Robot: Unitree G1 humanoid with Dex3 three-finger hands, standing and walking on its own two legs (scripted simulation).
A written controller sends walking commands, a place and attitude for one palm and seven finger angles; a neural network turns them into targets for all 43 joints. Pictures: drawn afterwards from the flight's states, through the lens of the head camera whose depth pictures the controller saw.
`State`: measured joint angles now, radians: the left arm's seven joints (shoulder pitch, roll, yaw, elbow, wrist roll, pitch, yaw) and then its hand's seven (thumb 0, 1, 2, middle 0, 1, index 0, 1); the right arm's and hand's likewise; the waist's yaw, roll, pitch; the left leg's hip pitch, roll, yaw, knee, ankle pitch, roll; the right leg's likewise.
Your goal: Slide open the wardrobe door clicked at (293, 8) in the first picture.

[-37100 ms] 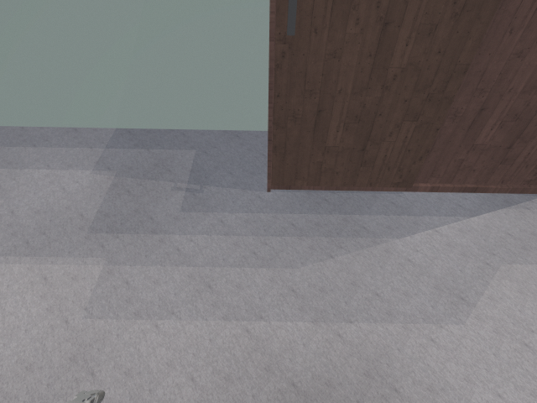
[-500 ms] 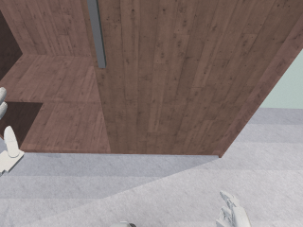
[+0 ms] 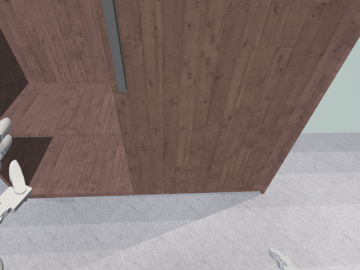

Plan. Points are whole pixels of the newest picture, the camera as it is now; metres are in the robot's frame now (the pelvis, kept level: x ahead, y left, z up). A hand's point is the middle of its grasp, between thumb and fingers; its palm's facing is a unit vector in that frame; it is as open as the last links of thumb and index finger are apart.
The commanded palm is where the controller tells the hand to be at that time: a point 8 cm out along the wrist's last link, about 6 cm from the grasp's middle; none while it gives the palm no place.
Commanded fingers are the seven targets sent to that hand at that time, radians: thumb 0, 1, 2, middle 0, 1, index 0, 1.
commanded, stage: let the arm hang, fingers relaxed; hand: left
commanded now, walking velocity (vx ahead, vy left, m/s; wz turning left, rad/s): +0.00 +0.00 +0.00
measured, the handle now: (116, 43) +0.67 +0.24 +0.21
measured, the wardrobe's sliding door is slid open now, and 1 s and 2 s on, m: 0.64 0.64 0.64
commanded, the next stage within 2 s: look to check the result in 1.16 s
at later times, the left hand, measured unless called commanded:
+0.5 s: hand out of the picture -0.06 +0.16 -0.18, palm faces +0.03 -0.99 -0.14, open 7.1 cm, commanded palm none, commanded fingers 0.00 0.90 0.90 -0.20 -0.30 -0.20 -0.30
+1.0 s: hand out of the picture +0.03 +0.17 -0.17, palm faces +0.02 -0.98 -0.19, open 7.3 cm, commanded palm none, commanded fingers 0.00 0.90 0.90 -0.20 -0.30 -0.20 -0.30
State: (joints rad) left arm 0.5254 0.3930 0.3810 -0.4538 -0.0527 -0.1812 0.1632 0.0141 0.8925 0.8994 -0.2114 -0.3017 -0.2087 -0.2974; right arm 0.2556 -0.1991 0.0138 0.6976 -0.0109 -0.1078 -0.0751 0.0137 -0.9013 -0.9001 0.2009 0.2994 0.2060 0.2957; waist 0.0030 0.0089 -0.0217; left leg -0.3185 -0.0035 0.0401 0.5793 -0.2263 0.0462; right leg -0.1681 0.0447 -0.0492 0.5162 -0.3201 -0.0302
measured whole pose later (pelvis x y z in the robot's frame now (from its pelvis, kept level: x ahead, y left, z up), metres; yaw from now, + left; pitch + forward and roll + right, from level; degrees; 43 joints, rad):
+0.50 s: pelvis +0.00 -0.01 +0.01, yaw +3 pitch +0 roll -1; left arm 0.33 0.20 -0.02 1.11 0.01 0.03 0.02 0.01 0.98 0.90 -0.21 -0.30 -0.20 -0.30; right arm 0.23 -0.19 0.01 1.08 -0.02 0.04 -0.02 0.01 -0.91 -0.90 0.20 0.30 0.20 0.29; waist 0.01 -0.05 0.09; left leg -0.30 -0.02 -0.01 0.45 -0.15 0.03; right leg -0.14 0.04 -0.02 0.41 -0.26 -0.02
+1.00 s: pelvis +0.01 +0.00 +0.01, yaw +2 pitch -1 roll +0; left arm 0.21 0.17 -0.01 1.13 0.01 0.00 0.04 0.01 0.93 0.90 -0.20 -0.30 -0.20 -0.29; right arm 0.22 -0.15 0.00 1.15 -0.02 0.01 -0.03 0.01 -0.92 -0.90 0.20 0.30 0.20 0.29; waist -0.02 -0.01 0.03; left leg -0.23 -0.04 0.02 0.40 -0.15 0.05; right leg -0.10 0.01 0.01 0.39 -0.27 0.00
